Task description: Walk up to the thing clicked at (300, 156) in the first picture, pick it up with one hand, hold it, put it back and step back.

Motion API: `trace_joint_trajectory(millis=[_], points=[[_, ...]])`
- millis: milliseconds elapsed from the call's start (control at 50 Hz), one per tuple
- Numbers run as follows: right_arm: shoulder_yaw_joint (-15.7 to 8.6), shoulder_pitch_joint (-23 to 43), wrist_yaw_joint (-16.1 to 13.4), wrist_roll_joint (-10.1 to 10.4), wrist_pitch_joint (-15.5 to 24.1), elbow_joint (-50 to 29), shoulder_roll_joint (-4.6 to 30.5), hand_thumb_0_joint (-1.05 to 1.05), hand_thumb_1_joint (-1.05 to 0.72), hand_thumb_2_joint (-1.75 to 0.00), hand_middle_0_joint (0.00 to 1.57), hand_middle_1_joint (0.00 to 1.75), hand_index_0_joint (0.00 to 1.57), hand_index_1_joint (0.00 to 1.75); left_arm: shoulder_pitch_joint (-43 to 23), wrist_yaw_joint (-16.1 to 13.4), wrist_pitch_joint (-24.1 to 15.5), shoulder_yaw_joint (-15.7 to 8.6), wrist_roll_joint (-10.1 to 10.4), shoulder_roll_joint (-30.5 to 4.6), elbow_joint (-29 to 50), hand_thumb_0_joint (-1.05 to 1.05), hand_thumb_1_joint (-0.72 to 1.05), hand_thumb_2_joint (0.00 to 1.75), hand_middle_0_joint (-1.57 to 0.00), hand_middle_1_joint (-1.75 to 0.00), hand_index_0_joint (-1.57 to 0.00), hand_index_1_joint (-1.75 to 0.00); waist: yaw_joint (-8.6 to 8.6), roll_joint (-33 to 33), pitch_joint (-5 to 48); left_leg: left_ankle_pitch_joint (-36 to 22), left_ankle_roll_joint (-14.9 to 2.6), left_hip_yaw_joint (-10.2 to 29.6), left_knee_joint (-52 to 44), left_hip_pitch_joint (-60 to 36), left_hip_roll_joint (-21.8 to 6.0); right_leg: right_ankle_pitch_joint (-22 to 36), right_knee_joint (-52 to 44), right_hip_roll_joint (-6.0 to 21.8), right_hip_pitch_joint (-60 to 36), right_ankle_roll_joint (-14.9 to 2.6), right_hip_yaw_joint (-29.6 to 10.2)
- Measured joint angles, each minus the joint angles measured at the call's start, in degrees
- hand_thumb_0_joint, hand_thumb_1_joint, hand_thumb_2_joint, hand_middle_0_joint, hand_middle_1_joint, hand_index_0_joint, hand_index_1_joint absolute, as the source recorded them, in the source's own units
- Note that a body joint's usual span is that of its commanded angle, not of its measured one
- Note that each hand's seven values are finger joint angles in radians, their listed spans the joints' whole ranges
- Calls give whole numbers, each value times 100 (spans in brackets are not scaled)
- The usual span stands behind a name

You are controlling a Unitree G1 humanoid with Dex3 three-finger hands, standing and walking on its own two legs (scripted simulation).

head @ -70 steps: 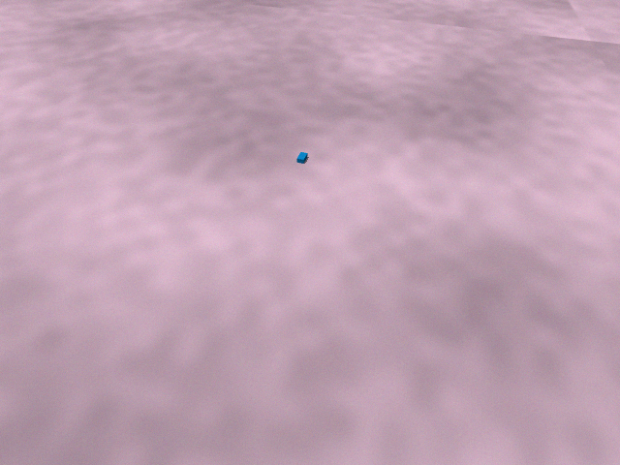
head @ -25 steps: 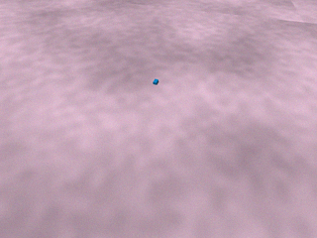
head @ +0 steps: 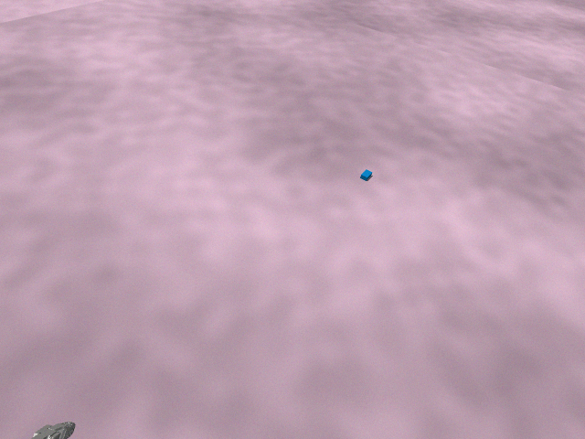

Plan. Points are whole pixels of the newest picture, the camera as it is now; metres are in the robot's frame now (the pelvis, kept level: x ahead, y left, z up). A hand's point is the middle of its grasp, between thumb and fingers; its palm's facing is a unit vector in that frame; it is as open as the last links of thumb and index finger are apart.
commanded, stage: walk up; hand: left
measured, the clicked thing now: (366, 175) +1.62 -0.40 -0.76
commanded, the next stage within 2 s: none
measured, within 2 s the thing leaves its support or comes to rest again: neither
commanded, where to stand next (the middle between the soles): +1.58 -0.85 m, yaw +55 degrees
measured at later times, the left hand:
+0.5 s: hand (149, 376) +0.25 +0.24 -0.15, palm faces +0.24 -0.90 -0.35, open 7.4 cm
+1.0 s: hand (263, 324) +0.38 +0.06 -0.19, palm faces +0.47 -0.83 -0.31, open 7.4 cm
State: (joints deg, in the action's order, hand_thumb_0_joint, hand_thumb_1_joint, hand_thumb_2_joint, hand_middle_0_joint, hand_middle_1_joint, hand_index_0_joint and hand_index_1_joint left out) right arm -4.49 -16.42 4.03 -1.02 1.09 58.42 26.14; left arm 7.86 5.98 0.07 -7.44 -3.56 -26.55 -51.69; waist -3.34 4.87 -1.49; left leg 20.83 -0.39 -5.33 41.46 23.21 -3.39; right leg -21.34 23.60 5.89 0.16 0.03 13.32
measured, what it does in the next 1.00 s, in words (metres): walks ahead, turning left: left foot, then right foot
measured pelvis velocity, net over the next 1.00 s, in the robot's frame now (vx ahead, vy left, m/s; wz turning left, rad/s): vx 0.50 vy -0.17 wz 0.53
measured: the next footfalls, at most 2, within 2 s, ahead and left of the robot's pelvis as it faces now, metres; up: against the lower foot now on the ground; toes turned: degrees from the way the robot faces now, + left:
left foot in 0.06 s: +0.15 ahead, +0.14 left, +0.00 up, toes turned +9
right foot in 0.52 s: +0.44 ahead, -0.21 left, +0.00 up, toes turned +14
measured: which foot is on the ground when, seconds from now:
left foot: up 0.00-0.04, down 0.06-0.54, up 0.56-0.90, down 0.92-1.00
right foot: down 0.00-0.06, up 0.08-0.50, down 0.52-0.96, up 0.98-1.00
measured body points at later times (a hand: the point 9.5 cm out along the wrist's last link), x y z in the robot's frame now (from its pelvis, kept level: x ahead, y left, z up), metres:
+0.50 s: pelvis +0.24 -0.08 -0.02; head +0.23 -0.07 +0.43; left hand +0.24 +0.28 -0.12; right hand +0.39 -0.41 -0.10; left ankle +0.11 +0.12 -0.74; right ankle +0.40 -0.22 -0.73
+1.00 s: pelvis +0.50 -0.17 -0.03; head +0.52 -0.13 +0.41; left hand +0.36 +0.11 -0.16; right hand +0.75 -0.41 -0.12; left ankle +0.53 -0.05 -0.74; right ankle +0.43 -0.25 -0.69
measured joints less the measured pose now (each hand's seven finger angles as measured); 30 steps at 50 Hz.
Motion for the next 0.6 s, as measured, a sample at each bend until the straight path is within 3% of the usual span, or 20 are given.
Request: trace_joint_trajectory(millis=[60,80,120,180,280,380,480,500,520,560,600], points=[[-125,-64,-79,1,192,-309,283,1,-90,-90,20,30,20,30,132,39,146,-45,10,-158,12,0,90,90,-20,-30,-21,-30,64,65,12,-831,-122,-95,-776,-274,52,-685,1080,248,78,-70,48],[-188,-22,-165,-25,240,-399,329,1,-90,-90,20,30,20,30,152,30,199,-64,10,-199,1,0,90,90,-20,-30,-21,-30,122,152,-46,-938,-134,-122,-543,-264,154,-860,1905,317,350,-127,-280],[-223,5,-313,-20,264,-530,299,1,-90,-90,20,30,20,30,154,49,326,-27,0,-226,-49,0,90,90,-20,-30,-20,-30,228,298,-77,-625,-132,-135,-261,-345,314,-880,3349,94,1052,-170,-1007],[-67,-131,-411,55,248,-507,131,0,-90,-90,20,30,20,30,89,168,365,155,51,-172,24,1,91,90,-19,-30,-20,-30,291,391,-31,-599,-179,59,-725,-774,456,-592,4149,-191,1970,-107,-1369],[179,-340,-420,75,377,-432,-83,1,-90,-90,20,30,20,30,78,301,261,297,103,-47,294,0,91,90,-20,-30,-20,-30,282,359,-13,-715,-81,531,-1468,-1361,459,232,3605,-1,2993,121,-1631],[244,-433,-395,49,481,-453,-222,1,-89,-90,21,30,21,30,187,378,325,246,52,-149,334,0,90,90,-20,-30,-21,-30,241,329,104,-454,-1,973,-1662,-1636,316,843,2991,220,3434,308,-1873],[181,-481,-454,-25,527,-650,-118,1,-89,-90,21,30,21,30,243,381,397,94,20,-321,224,0,90,90,-20,-30,-21,-30,190,302,235,127,40,1307,-1441,-1716,137,792,2030,349,3186,254,-1792],[166,-463,-477,-45,511,-670,-56,1,-89,-90,21,30,21,30,248,369,368,62,22,-340,226,0,90,90,-20,-30,-21,-30,164,276,237,290,101,1364,-1308,-1710,82,625,1810,338,3042,200,-1752],[139,-418,-504,-64,477,-668,37,1,-89,-90,21,30,21,30,240,339,316,25,30,-314,220,0,90,90,-20,-30,-20,-30,125,167,221,501,131,1435,-1088,-1676,-29,824,1693,264,2934,213,-1667],[35,-254,-610,-89,357,-589,292,1,-89,-90,21,30,21,30,158,256,144,19,17,-52,215,0,91,90,-20,-30,-20,-30,68,-393,79,680,-100,1653,127,-1235,-374,662,2073,-13,2863,193,-1225],[10,-144,-732,-61,235,-508,368,1,-90,-90,21,30,21,30,178,175,-8,131,15,150,254,0,91,90,-20,-30,-20,-30,-59,-533,51,815,-216,1397,1896,-428,-116,368,2206,28,2755,128,-1008]])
